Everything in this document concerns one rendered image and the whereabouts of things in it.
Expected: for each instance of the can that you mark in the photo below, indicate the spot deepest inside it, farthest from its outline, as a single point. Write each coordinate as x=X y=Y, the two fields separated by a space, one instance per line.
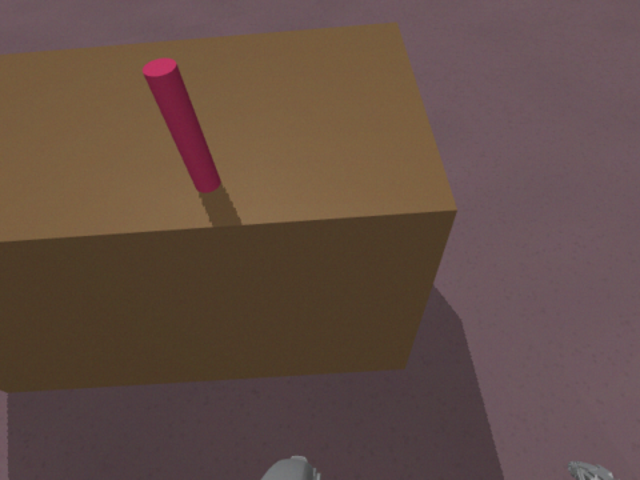
x=169 y=91

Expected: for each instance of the right robot hand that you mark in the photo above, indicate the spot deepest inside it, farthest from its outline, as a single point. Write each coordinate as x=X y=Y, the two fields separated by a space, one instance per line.
x=585 y=471

